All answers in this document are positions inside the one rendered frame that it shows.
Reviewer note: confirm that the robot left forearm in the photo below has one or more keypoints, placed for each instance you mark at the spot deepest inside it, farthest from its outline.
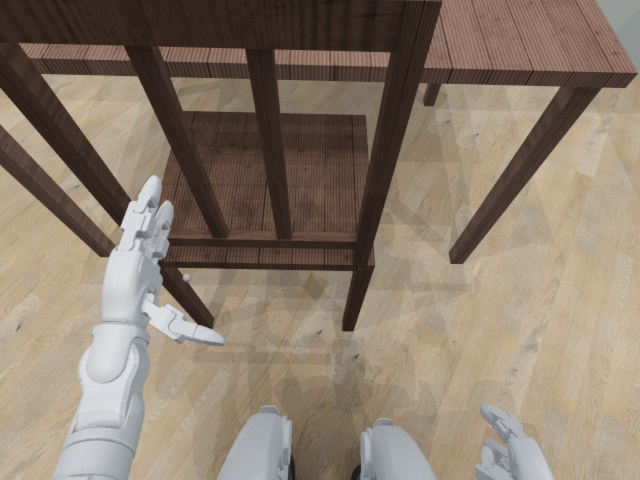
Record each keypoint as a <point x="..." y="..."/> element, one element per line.
<point x="103" y="438"/>

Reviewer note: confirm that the robot right hand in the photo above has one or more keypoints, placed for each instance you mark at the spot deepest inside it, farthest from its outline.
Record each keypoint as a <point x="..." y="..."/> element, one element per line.
<point x="523" y="460"/>

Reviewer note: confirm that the right robot thigh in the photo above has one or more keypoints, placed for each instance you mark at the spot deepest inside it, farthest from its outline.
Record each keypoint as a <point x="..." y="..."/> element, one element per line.
<point x="389" y="453"/>

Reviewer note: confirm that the chair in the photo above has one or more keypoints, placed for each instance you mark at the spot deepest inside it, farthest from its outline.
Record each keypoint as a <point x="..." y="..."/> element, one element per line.
<point x="264" y="190"/>

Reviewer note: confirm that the robot thigh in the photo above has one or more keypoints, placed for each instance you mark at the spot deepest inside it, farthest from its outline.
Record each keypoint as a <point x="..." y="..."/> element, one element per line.
<point x="262" y="446"/>
<point x="389" y="453"/>

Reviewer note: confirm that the table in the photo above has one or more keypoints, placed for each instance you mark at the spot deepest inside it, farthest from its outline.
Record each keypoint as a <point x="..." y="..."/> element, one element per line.
<point x="564" y="43"/>

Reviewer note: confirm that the left robot thigh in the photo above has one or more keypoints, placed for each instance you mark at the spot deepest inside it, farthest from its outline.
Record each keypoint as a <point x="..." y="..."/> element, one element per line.
<point x="262" y="446"/>

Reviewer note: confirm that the robot left hand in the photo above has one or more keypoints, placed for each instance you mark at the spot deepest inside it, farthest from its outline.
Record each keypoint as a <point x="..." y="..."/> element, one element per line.
<point x="133" y="268"/>

